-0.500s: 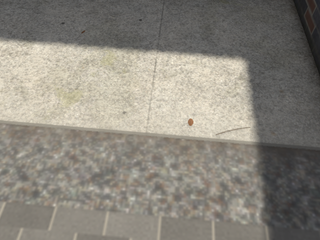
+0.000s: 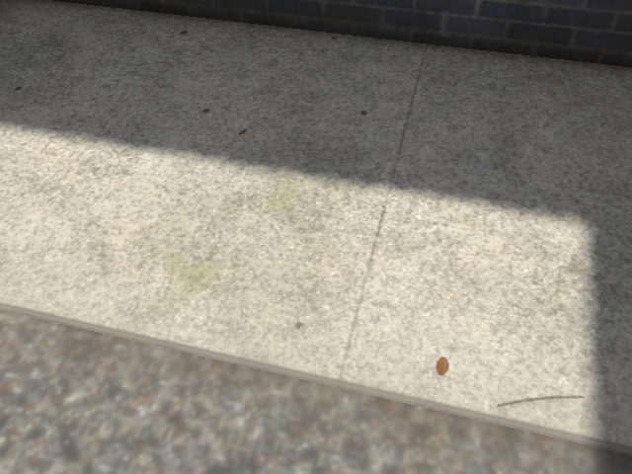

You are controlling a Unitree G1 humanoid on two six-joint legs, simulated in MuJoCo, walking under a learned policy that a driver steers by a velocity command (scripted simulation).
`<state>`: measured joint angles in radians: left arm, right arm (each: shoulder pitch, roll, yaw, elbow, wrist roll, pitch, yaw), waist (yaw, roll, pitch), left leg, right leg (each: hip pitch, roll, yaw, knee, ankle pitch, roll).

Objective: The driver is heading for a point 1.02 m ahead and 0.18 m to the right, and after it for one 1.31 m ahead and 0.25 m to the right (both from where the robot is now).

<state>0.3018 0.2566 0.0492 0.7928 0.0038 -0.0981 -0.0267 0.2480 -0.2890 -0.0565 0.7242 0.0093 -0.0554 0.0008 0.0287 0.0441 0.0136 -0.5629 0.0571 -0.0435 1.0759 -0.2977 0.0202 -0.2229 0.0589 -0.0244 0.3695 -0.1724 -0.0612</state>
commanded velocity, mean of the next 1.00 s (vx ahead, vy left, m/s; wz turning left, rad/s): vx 0.50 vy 0.00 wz -0.21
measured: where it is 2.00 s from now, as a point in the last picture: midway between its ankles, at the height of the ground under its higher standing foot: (427, 265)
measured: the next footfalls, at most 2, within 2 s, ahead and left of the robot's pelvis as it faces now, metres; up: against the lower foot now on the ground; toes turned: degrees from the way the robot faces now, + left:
left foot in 0.32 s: +0.34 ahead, +0.15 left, +0.00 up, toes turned +1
right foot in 0.86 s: +0.62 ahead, -0.12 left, +0.00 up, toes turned -14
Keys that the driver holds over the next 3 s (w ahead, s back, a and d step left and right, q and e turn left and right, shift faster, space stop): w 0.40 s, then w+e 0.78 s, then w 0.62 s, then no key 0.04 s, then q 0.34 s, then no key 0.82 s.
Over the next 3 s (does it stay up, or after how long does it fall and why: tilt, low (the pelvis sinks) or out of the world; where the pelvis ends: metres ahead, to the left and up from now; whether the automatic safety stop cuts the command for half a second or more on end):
stays up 1.13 -0.27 0.00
